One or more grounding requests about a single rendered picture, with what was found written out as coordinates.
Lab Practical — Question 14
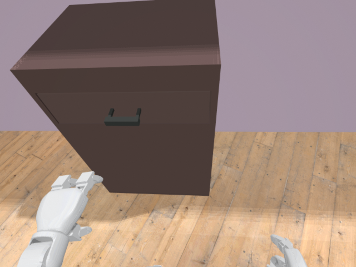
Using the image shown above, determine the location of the handle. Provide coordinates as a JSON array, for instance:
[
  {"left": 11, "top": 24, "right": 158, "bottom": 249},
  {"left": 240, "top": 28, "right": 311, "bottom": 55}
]
[{"left": 104, "top": 108, "right": 141, "bottom": 126}]

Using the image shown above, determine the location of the left robot hand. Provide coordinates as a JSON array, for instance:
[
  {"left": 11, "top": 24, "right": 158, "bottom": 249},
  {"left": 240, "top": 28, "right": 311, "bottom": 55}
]
[{"left": 36, "top": 171, "right": 103, "bottom": 242}]

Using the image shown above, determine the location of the cabinet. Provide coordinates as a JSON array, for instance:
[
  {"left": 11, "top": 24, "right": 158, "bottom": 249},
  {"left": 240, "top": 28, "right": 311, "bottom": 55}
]
[{"left": 10, "top": 0, "right": 221, "bottom": 196}]

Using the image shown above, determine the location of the right robot hand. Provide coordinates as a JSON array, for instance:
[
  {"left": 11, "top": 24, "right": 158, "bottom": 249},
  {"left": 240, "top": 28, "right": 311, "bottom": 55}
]
[{"left": 266, "top": 234, "right": 307, "bottom": 267}]

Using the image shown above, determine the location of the drawer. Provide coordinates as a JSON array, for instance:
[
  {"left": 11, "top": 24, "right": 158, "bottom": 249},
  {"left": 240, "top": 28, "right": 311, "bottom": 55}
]
[{"left": 37, "top": 91, "right": 210, "bottom": 123}]

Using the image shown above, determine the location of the robot left forearm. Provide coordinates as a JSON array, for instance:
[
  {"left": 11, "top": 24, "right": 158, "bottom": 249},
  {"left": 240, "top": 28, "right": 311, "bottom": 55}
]
[{"left": 17, "top": 230, "right": 69, "bottom": 267}]

